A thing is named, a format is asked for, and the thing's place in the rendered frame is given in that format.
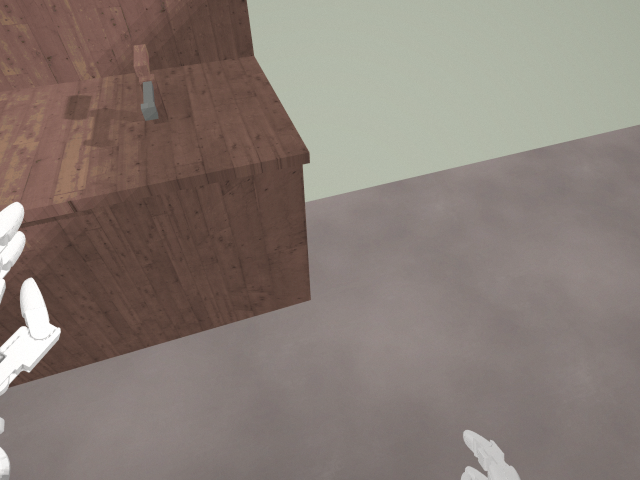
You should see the tap lever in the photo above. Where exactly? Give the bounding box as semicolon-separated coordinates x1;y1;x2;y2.
141;81;159;121

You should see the counter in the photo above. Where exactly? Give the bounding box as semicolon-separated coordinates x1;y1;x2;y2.
0;0;311;388

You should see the right robot hand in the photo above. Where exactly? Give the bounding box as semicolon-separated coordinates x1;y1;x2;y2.
461;430;521;480

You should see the left robot hand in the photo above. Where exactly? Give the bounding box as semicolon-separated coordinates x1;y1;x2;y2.
0;202;61;396

